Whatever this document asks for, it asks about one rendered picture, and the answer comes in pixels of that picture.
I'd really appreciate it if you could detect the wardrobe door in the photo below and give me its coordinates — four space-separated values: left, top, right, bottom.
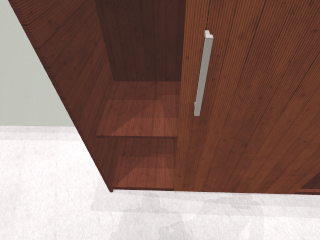
300 172 320 189
174 0 320 194

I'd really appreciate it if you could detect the handle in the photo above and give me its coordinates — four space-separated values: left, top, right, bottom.
194 30 213 116

